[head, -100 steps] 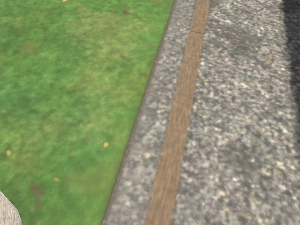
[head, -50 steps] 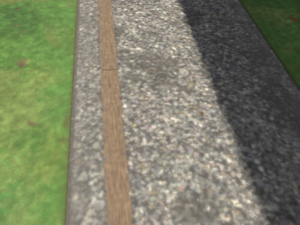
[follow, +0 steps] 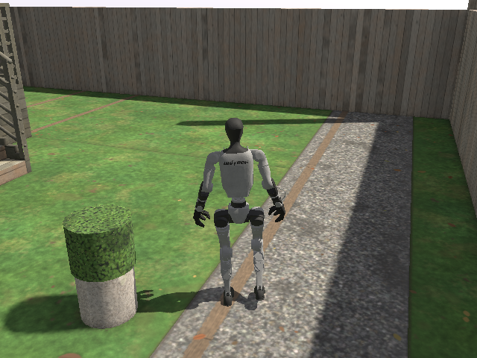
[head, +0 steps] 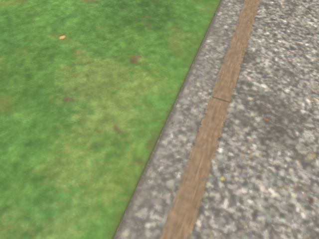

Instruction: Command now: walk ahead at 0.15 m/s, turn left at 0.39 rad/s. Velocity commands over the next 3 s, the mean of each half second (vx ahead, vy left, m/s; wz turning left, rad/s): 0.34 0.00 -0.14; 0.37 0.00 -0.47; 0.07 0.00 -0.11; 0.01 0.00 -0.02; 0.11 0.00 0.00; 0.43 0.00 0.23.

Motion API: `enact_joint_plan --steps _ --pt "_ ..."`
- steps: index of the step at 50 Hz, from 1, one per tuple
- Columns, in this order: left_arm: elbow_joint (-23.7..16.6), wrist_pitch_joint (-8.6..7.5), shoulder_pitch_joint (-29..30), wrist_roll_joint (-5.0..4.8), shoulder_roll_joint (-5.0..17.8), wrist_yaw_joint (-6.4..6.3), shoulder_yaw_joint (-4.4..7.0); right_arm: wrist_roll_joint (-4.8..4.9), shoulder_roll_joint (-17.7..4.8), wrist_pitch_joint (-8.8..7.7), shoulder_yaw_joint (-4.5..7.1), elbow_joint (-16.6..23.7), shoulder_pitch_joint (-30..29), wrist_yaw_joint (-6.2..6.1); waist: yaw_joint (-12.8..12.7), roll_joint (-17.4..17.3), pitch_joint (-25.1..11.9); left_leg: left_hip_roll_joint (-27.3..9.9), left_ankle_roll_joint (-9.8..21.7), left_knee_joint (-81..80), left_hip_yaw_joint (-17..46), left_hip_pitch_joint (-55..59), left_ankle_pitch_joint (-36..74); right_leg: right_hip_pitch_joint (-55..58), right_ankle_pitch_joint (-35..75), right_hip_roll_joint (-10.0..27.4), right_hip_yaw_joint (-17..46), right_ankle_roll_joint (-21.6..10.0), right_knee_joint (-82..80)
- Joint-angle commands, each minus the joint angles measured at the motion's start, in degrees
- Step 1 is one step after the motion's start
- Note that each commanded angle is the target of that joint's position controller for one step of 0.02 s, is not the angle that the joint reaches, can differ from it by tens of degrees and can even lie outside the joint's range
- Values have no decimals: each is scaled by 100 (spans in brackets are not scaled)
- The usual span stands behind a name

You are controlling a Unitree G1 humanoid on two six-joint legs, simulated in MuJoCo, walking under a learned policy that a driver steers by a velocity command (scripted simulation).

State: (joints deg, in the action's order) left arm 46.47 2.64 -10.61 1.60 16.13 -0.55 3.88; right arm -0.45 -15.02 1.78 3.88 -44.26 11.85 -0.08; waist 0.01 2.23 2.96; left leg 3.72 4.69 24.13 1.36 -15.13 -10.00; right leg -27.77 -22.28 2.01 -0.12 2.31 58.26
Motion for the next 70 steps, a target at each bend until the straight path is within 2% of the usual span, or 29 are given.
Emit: enact_joint_plan --steps 1,8,12,13,14,15,17,20,25,30,32,34,35,36,37,38,39,40,43,45,50,53,57,58,59,60,61,63,70 --pt "-320 -20 5 50 375 69 67 -59 -763 -85 169 217 324 3 179 -1007 -602 -1391 969 -1261 1767 983 -1282 -409 97 27 6 -3 -541" --pt "-242 -252 -37 -4 287 185 -18 -129 -916 -269 141 -22 403 30 197 -872 -177 -1604 856 -1542 1639 376 -2101 675 -25 -102 -240 -399 -2037" --pt "197 -392 -1079 -28 222 163 -33 -71 -737 -303 93 16 -60 15 -396 -328 43 -1238 518 -747 961 -899 -2630 2561 195 -355 -259 -792 -3494" --pt "351 -464 -1649 18 466 119 11 -119 -411 -332 -3 156 -316 19 -601 415 106 -804 273 531 332 -1520 -2315 2986 -822 475 1066 -992 -4291" --pt "341 -513 -1916 -44 1039 109 133 -112 -133 -403 -94 396 -502 50 -615 1228 225 -51 -51 1926 -543 -2649 -1851 3281 -2215 1729 3476 -1503 -5309" --pt "364 -489 -1765 -42 1123 140 191 -233 -505 -446 -14 461 -616 62 -475 786 629 -153 -81 2484 -83 -2973 -1764 2725 -2387 1979 4191 -1873 -5518" --pt "215 -554 -1165 -119 764 165 126 -164 -667 -520 32 287 -420 166 -117 310 528 -477 -219 2776 121 -2713 -883 2600 -1342 1345 3141 -1628 -5341" --pt "335 -660 -1320 -160 490 100 76 -264 -509 -501 -11 200 -443 228 -119 316 131 -522 -464 2812 -76 -2469 -183 2853 689 755 2123 -1403 -5168" --pt "531 -663 -1888 -153 537 57 146 -186 -360 -427 -103 518 -1285 211 -384 318 99 -516 -757 2260 -221 -2734 182 2929 2118 625 1885 -1495 -4870" --pt "540 -612 -2035 -93 673 14 201 -97 -369 -479 -179 827 -1952 230 -564 467 129 -331 -694 1221 -269 -2100 340 2762 3173 587 1936 -1420 -4397" --pt "448 -607 -1769 -86 767 -13 234 -70 -502 -517 -152 793 -1618 187 -324 498 33 -284 -549 859 -195 -1329 330 2552 3519 661 2064 -1234 -4170" --pt "328 -633 -1389 -103 915 13 273 -55 -754 -573 -43 462 -516 67 206 356 -413 -66 -337 439 -261 292 170 2166 4446 455 1961 -973 -3230" --pt "281 -667 -1300 -146 860 59 267 -121 -1006 -643 50 268 289 -24 582 9 -909 -405 -164 272 15 1495 143 1707 4165 63 1668 -831 -2041" --pt "80 -707 -1392 -168 397 82 148 -270 -1447 -672 144 249 1274 -134 857 -768 -1879 -1931 54 22 1570 2752 -1605 990 2203 -327 1226 -771 -356" --pt "-100 -667 -1977 -310 34 79 76 -322 -1837 -589 213 279 979 -121 329 -2168 -2110 -3043 555 -1012 4294 3229 -2328 -526 -1044 -1015 738 -677 855" --pt "92 -560 -1813 -115 501 29 134 -222 -1281 -536 135 349 493 -108 138 -1219 -1224 -2896 612 -1032 4140 2360 -2234 -877 -593 -470 719 -736 1382" --pt "111 -517 -1447 -65 522 75 156 -157 -785 -551 9 418 114 -95 70 -549 -543 -2611 556 -928 2976 1594 -963 -751 -91 -272 626 -706 1267" --pt "108 -487 -1266 -67 394 102 141 -153 -566 -581 -59 382 11 -75 4 -376 -293 -2320 508 -885 1981 1156 700 -546 107 -129 547 -623 1074" --pt "70 -296 -1200 35 279 185 154 -80 -439 -722 -133 153 291 -51 -152 -853 -402 -1915 470 -685 616 771 3775 -113 82 -141 385 -455 817" --pt "-19 -258 -1019 11 184 218 125 -27 -512 -789 -122 35 388 -43 -195 -888 -485 -1906 573 -725 281 844 4400 -239 326 -276 394 -392 570" --pt "-244 -235 -206 26 -14 318 -68 -2 -559 -681 -146 -100 227 -45 -132 -976 -442 -1545 501 -797 -560 568 4196 248 1403 -300 31 -294 -1306" --pt "-289 -246 124 38 75 296 -121 15 -718 -613 -101 -300 496 -20 25 -949 -495 -1608 461 -573 -510 746 4048 684 1544 -347 -137 -363 -2033" --pt "-104 -399 -206 116 234 186 -121 48 -753 -474 -76 -519 683 -51 -156 -535 -580 -1476 179 523 -413 856 3127 1674 2175 -326 -54 -675 -3502" --pt "-44 -475 -545 178 606 141 -61 -7 -638 -462 -111 -455 939 -51 -184 39 -1024 -1191 -59 1308 -640 398 1793 2604 4169 491 697 -843 -3482" --pt "-83 -462 -628 130 844 79 -42 42 -90 -401 -262 -404 1469 -41 13 1076 -1594 -527 -263 2425 -767 -500 -2002 3585 6735 1980 2122 -1728 -3201" --pt "32 -418 -734 -168 499 15 -113 58 -297 -216 -222 -575 1314 -76 -211 740 -1902 -394 -283 2766 -186 -452 -2896 3257 5873 2014 2238 -2175 -3412" --pt "46 -382 -486 -178 450 -20 -144 23 -448 -138 -175 -520 1006 -75 -138 534 -1308 -416 -321 3006 -45 -652 -2792 2811 4844 1754 2064 -2104 -3759" --pt "47 -335 121 -77 200 -103 -261 -45 -381 -71 -171 -563 693 -84 106 341 -612 -559 -400 2604 66 -564 -2199 2025 3749 1278 1569 -1655 -4178" --pt "391 -307 317 -60 298 -86 -231 -43 -110 70 -222 -976 792 -156 189 420 -572 -400 -501 1001 -187 501 -1074 1320 1486 779 1089 -1255 -4374"
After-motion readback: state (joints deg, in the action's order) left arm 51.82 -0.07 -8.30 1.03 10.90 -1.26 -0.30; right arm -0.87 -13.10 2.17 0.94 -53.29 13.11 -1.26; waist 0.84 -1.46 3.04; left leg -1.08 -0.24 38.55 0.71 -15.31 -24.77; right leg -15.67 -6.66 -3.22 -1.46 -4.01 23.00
